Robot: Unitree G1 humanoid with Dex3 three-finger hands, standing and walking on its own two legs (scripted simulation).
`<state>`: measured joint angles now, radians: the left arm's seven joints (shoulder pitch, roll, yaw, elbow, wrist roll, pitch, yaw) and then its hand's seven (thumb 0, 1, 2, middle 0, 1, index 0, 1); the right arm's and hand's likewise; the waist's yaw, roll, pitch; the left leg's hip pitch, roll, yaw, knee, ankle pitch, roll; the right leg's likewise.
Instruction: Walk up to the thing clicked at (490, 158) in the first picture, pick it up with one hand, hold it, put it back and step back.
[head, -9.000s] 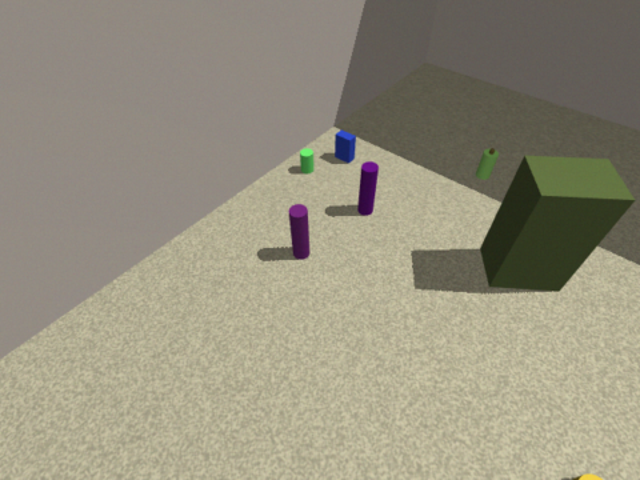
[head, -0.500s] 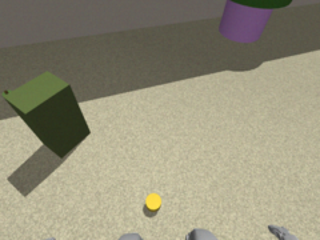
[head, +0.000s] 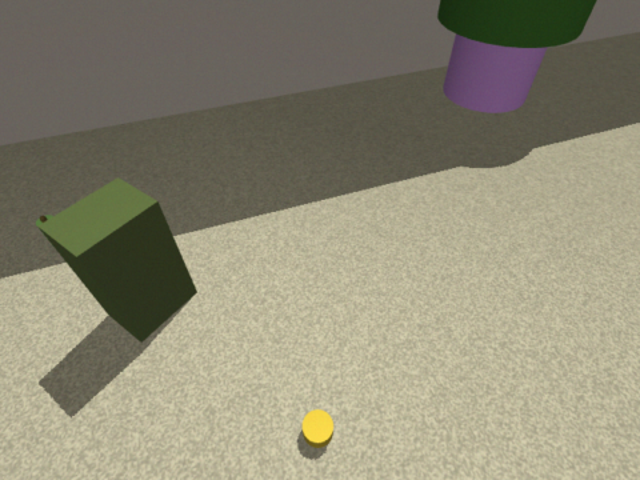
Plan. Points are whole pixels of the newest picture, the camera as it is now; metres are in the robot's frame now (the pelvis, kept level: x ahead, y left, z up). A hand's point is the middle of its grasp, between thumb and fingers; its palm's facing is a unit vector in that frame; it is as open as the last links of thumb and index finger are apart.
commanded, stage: walk up
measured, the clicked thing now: (51, 230) +1.18 +1.14 -0.69
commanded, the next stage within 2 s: stand in 0.14 s
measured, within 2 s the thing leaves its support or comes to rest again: neither
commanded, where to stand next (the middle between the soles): +0.07 -0.01 m, yaw -2 degrees
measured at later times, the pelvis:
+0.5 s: pelvis +0.01 +0.00 +0.01, yaw -1 degrees
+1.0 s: pelvis +0.00 -0.01 +0.01, yaw -1 degrees
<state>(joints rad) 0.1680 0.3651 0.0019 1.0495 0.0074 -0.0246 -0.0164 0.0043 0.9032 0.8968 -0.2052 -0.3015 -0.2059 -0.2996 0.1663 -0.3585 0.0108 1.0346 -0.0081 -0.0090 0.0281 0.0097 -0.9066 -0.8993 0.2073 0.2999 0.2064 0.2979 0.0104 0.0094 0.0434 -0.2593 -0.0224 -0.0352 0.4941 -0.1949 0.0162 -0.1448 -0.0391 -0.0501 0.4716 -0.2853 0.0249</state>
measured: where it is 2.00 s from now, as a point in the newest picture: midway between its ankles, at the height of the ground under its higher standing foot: outside the picture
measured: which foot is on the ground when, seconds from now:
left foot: down 0.00-1.00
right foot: down 0.00-1.00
